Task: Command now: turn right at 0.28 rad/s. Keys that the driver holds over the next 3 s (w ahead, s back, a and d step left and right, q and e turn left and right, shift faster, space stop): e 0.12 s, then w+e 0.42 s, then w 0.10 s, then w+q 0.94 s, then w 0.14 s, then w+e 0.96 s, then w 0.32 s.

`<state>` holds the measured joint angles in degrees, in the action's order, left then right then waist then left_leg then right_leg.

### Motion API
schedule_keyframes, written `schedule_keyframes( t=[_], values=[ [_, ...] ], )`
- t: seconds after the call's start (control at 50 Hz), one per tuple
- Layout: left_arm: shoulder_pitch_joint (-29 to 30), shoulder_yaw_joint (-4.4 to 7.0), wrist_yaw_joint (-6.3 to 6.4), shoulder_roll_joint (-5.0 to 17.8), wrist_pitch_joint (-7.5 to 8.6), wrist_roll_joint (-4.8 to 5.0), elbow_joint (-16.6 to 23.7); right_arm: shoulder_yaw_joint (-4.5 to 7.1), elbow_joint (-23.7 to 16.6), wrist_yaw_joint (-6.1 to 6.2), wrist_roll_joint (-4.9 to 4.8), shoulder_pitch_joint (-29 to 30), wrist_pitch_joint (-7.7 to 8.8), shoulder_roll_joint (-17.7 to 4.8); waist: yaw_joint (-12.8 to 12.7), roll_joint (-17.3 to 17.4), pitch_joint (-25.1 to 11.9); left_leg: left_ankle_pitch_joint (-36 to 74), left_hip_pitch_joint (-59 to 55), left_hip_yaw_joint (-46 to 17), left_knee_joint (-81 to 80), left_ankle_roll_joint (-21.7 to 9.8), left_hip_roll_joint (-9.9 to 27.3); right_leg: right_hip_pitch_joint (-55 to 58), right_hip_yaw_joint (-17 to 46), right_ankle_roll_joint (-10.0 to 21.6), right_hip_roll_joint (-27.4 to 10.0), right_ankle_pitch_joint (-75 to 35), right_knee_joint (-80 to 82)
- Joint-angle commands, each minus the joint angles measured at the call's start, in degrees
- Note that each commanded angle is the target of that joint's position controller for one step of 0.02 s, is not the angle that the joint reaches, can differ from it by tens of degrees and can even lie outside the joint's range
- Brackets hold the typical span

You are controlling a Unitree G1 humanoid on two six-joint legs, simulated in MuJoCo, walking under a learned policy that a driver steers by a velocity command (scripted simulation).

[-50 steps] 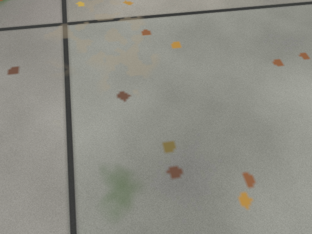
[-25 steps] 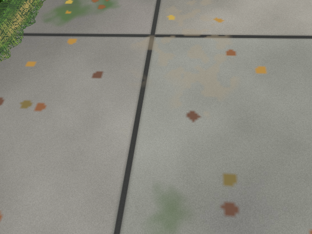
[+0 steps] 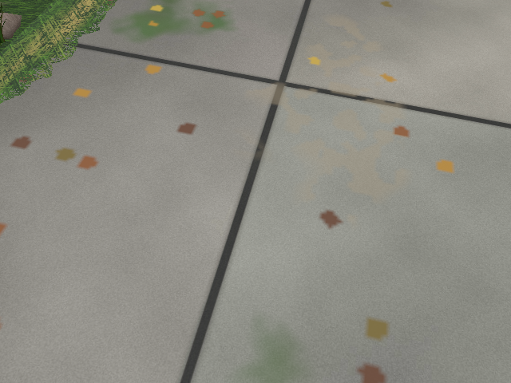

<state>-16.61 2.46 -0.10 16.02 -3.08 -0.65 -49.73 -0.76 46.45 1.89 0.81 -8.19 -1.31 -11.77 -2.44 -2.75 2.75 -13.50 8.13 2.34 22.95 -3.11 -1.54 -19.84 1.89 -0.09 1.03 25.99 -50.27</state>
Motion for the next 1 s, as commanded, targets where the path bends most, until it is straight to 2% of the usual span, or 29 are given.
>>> schedule_keyframes(
  t=[0.02,0.12,0.16,0.2,0.24,0.26,0.28,0.3,0.32,0.34,0.36,0.4,0.42,0.46,0.56,0.64,0.68,0.7,0.74,0.76,0.78,0.8,0.82,0.84,0.86,0.9,0.92,0.96,1.0],
  values=[
    [0.4,1.85,0.2,5.1,0.1,0.01,2.8,3.13,-1.7,0.88,-0.16,-2.4,0.2,-10.3,2.7,8.9,-1.7,29.3,-6.4,-8.1,-4.4,-9.4,16.2,-7.1,-0.4,-1.4,-0.4,1.7,-5.5],
    [3.1,1.54,-0.69,3.5,-0.68,0.18,4.7,4.18,-1.0,0.7,0.52,-2.8,0.18,-11.0,3.9,10.4,-2.5,25.5,-6.1,-6.8,-3.2,-10.1,17.3,-4.1,-3.1,-1.2,-1.0,2.3,2.3],
    [4.1,1.47,-1.3,3.7,-0.67,-0.01,5.7,4.9,-1.0,0.05,0.97,-3.6,0.35,-12.4,4.7,11.2,-4.0,7.8,-4.6,-7.8,-6.2,-10.0,18.2,-1.6,-4.6,0.2,-1.2,2.2,5.6],
    [5.6,1.65,-2.33,4.5,-0.59,-0.11,7.0,5.61,-1.3,-0.64,1.28,-2.9,0.6,-13.9,4.5,11.9,-2.6,-11.1,-1.2,-9.7,-9.8,-9.4,19.1,0.9,-5.5,2.1,-1.2,2.9,9.5],
    [2.2,1.73,-3.08,4.2,-0.2,0.06,6.2,6.18,-2.0,-1.2,0.91,-0.5,0.71,-14.7,1.4,9.6,-1.0,-17.9,5.6,-7.5,-9.4,-7.1,18.5,9.5,-7.1,4.7,-0.3,-1.0,18.5],
    [-2.9,1.86,-3.1,4.0,0.31,0.03,4.0,6.27,-2.2,-1.26,0.66,0.9,0.62,-14.2,-1.3,7.5,-1.0,-20.8,11.5,-4.1,-5.1,-5.0,16.4,17.9,-7.8,6.1,1.3,-4.1,24.2],
    [-9.6,2.59,-2.6,5.9,1.08,-0.28,1.1,5.7,-2.7,-1.44,0.9,1.6,0.66,-11.7,-3.8,0.0,-1.1,-23.0,19.6,1.5,6.6,-2.1,12.0,26.1,-1.3,7.9,-0.7,1.1,30.3],
    [-14.1,4.03,-1.93,12.2,1.92,-0.67,1.3,3.93,-5.8,-2.11,1.26,4.1,0.84,-5.7,-5.6,-15.9,-1.3,-25.0,34.0,9.2,28.7,2.4,3.1,30.6,27.6,13.4,-18.8,19.5,39.9],
    [-12.2,3.8,-1.35,12.7,2.34,-0.89,2.4,4.12,-8.1,-2.04,2.44,9.2,1.25,-8.2,-5.5,-9.7,4.7,-20.1,40.1,-0.8,33.2,2.3,0.9,21.9,38.8,17.5,-22.3,22.3,46.0],
    [-8.0,3.26,-0.63,10.8,2.36,-0.57,3.0,4.79,-7.7,-2.64,1.21,8.1,1.86,-10.9,-2.3,-4.7,8.1,-12.6,39.3,-3.4,34.6,2.2,4.1,18.9,33.3,17.0,-20.2,21.0,46.2],
    [-4.6,2.79,-0.28,9.5,2.79,-0.06,3.9,5.09,-5.9,-3.38,0.44,4.7,2.64,-12.2,0.4,-3.6,8.4,-6.6,37.2,-3.5,33.9,2.5,5.0,18.1,27.8,15.1,-16.6,13.6,46.0],
    [-2.9,2.49,0.0,8.3,4.18,0.33,4.4,5.08,-3.2,-3.81,1.99,1.0,3.16,-12.3,1.7,-2.6,5.4,-0.3,33.9,-2.7,33.7,3.3,5.3,20.4,19.5,13.0,-11.5,-4.4,44.5],
    [-4.1,2.3,-0.23,7.8,4.85,0.4,3.9,4.95,-2.9,-3.98,2.35,0.4,3.03,-11.6,1.7,-1.9,3.4,1.3,33.2,-2.4,34.3,3.6,4.9,21.6,17.4,12.7,-10.5,-11.7,43.2],
    [-7.3,2.5,-0.56,8.1,5.7,0.73,2.6,4.6,-3.5,-3.96,2.12,1.6,2.62,-10.4,1.2,-1.2,2.1,2.8,34.5,-1.8,34.4,4.3,4.5,23.0,15.6,12.8,-9.9,-21.0,41.4],
    [-12.5,2.43,-0.02,7.8,5.89,0.29,0.4,3.72,-7.0,-4.16,1.63,10.2,2.64,-9.2,-1.6,-2.7,3.8,6.3,37.5,-0.2,25.8,5.9,3.8,22.8,15.6,13.3,-8.8,-28.2,40.6],
    [-14.7,1.9,0.74,7.3,6.37,0.06,-1.4,2.61,-9.2,-4.84,1.21,15.4,3.47,-7.7,-3.3,-3.2,4.3,9.8,31.3,1.8,15.0,3.9,2.3,22.7,14.1,12.2,-9.3,-38.9,39.6],
    [-12.6,1.78,0.98,8.0,6.87,-0.08,-1.7,2.61,-9.1,-4.64,0.89,13.3,3.75,-8.3,-1.5,-3.8,4.0,9.8,25.4,2.4,11.0,1.0,1.7,23.0,12.6,10.8,-10.6,-45.1,39.6],
    [-10.9,1.72,1.06,8.3,7.16,-0.22,-1.6,2.94,-8.1,-4.22,0.71,10.0,3.85,-9.1,0.4,-3.9,2.7,8.5,19.8,2.7,9.4,-0.5,0.4,22.9,11.0,9.5,-10.6,-53.0,37.4],
    [-9.9,1.9,1.1,9.3,7.19,-1.05,-2.1,4.23,-3.8,-2.8,0.16,-3.6,4.04,-11.7,6.1,-3.7,-4.8,3.7,5.8,3.6,8.0,-3.1,-3.4,25.0,8.0,7.7,-9.5,-70.3,22.4],
    [-9.3,1.81,1.03,9.2,7.18,-1.02,-2.1,4.78,-1.2,-1.99,0.37,-12.7,4.43,-12.6,10.5,-2.1,-9.5,4.7,-5.9,1.2,5.5,-4.7,-0.9,20.0,5.8,6.8,-7.7,-65.3,10.0],
    [-12.3,0.63,0.61,4.8,7.36,-0.12,-0.6,5.95,-0.3,-1.2,1.77,-20.0,4.67,-17.4,10.7,6.6,-16.9,-9.5,-20.2,-18.7,3.8,-9.2,12.7,7.2,3.3,5.3,-3.1,-44.8,-8.8],
    [-14.8,0.66,0.09,3.8,7.64,0.45,-0.5,6.75,1.1,-1.83,1.0,-20.1,4.1,-19.3,7.6,19.7,-19.6,-9.3,-25.6,-48.6,-7.1,-16.3,23.0,-7.8,1.5,3.2,8.0,-0.6,-25.5],
    [-10.9,0.89,0.26,6.8,7.84,-1.53,0.3,6.17,0.2,-2.75,-0.37,-12.6,3.99,-16.1,5.0,11.4,-10.9,-11.7,-18.7,-47.9,-9.2,-16.2,21.0,-14.2,4.7,4.7,3.3,-2.5,-29.0],
    [-5.6,0.81,-0.1,7.2,8.2,-1.65,1.0,5.55,-0.8,-3.05,-0.7,-8.4,4.17,-12.6,4.6,5.7,-5.6,-8.7,-11.6,-38.0,-8.9,-15.8,19.4,-14.9,4.3,4.8,0.1,-7.1,-27.3],
    [-2.9,0.5,-0.44,6.2,8.49,-1.62,1.9,4.95,-0.4,-3.1,-0.18,-7.4,4.41,-10.4,3.6,2.8,-2.2,-2.7,-5.5,-31.8,-10.0,-14.3,16.3,-13.8,3.4,4.9,-1.9,-8.9,-23.2],
    [-1.9,0.08,-0.9,4.7,7.48,-2.41,2.9,4.28,1.4,-2.83,-0.08,-8.2,5.11,-9.0,1.1,3.7,-0.8,5.8,0.6,-25.0,-11.3,-12.2,11.8,-10.3,2.9,3.6,-3.9,-9.4,-17.5],
    [-2.3,-0.17,-1.05,4.1,6.93,-2.44,3.3,4.54,2.0,-2.79,-0.26,-9.2,5.51,-9.8,0.7,5.6,-1.2,10.2,1.6,-23.8,-11.4,-12.9,11.3,-9.6,2.2,2.7,-4.0,-8.9,-15.4],
    [-0.3,-0.54,-1.19,3.4,6.21,-2.51,4.2,4.9,2.8,-2.66,-0.64,-11.0,5.87,-10.7,0.6,5.6,-1.0,12.3,3.5,-21.0,-12.5,-13.4,10.2,-10.4,0.7,0.9,-4.6,-9.0,-10.6],
    [5.7,-0.93,-1.29,3.0,5.96,-2.31,6.5,5.11,3.1,-2.4,-0.69,-12.6,5.68,-11.2,1.8,5.4,0.9,11.0,5.1,-19.7,-14.2,-13.3,9.2,-12.7,-0.8,-1.0,-5.2,-12.7,-3.9]
  ],
)
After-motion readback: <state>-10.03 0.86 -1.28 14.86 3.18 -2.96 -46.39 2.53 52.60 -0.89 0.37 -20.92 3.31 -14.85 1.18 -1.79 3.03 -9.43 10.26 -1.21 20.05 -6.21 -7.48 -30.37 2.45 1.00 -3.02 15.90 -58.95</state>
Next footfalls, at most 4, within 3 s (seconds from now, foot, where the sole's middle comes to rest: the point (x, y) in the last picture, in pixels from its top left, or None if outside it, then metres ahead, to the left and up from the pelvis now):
0.28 right None -0.02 -0.11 -0.78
0.76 left None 0.37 -0.08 -0.78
1.26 right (382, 359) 0.59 -0.33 -0.78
1.78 left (296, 271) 0.84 -0.10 -0.78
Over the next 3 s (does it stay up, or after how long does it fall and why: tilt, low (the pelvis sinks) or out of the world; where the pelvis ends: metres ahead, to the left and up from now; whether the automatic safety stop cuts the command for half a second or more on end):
stays up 1.36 -0.23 -0.01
